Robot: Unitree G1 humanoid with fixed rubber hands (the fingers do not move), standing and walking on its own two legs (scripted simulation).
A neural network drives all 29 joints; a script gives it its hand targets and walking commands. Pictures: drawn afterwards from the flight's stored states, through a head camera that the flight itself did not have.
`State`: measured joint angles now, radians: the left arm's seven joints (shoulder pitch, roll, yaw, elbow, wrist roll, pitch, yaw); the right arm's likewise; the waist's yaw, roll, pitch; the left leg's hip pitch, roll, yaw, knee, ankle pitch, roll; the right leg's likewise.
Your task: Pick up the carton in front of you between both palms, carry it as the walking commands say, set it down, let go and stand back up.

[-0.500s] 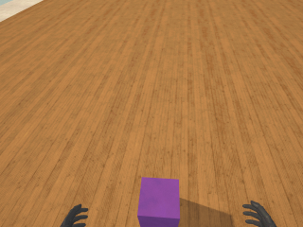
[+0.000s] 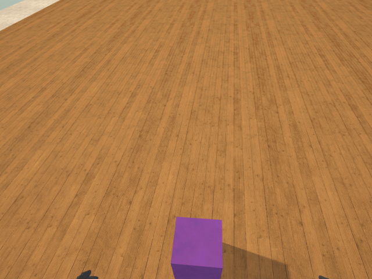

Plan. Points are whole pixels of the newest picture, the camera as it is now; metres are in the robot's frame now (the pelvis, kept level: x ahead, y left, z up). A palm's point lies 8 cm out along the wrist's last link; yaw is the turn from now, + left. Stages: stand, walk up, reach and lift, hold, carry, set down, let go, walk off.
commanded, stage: stand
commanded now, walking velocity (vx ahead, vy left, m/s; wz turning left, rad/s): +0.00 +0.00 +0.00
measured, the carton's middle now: (197, 250) +0.42 +0.01 -0.65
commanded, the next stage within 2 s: none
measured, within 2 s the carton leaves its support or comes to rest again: neither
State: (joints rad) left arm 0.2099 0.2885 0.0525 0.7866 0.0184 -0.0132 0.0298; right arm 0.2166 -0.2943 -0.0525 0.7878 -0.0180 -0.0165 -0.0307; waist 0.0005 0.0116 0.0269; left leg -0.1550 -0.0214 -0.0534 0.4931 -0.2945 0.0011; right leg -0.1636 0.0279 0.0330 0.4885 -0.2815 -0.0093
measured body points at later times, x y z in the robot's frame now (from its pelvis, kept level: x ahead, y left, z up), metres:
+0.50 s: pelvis -0.02 +0.00 +0.00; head -0.02 -0.01 +0.45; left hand +0.08 +0.29 -0.11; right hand +0.08 -0.29 -0.11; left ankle -0.02 +0.12 -0.74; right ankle -0.01 -0.11 -0.74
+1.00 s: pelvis -0.03 +0.00 +0.01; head -0.03 -0.01 +0.46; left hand +0.07 +0.29 -0.11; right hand +0.06 -0.30 -0.12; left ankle -0.02 +0.12 -0.74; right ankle -0.01 -0.11 -0.74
